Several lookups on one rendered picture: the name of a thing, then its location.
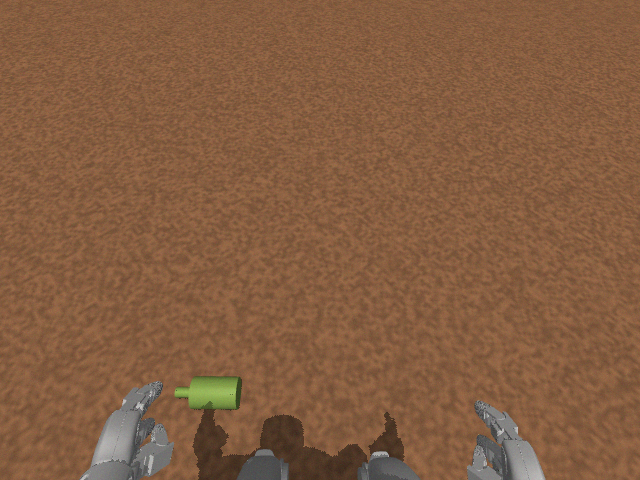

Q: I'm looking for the left robot hand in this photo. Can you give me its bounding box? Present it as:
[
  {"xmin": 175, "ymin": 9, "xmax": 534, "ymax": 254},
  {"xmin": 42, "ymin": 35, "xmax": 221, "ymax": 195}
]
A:
[{"xmin": 90, "ymin": 381, "xmax": 174, "ymax": 480}]

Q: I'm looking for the bottle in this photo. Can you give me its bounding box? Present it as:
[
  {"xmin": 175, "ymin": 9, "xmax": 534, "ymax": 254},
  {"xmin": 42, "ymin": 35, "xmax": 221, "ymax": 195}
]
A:
[{"xmin": 175, "ymin": 376, "xmax": 241, "ymax": 409}]

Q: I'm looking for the left robot arm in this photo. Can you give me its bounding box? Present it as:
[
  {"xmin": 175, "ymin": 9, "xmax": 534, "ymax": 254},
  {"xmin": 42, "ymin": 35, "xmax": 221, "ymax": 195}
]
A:
[{"xmin": 79, "ymin": 461, "xmax": 134, "ymax": 480}]

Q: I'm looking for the right robot hand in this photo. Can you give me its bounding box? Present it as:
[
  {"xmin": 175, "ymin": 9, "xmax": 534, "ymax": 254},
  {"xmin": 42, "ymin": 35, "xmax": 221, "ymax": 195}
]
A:
[{"xmin": 467, "ymin": 400, "xmax": 546, "ymax": 480}]

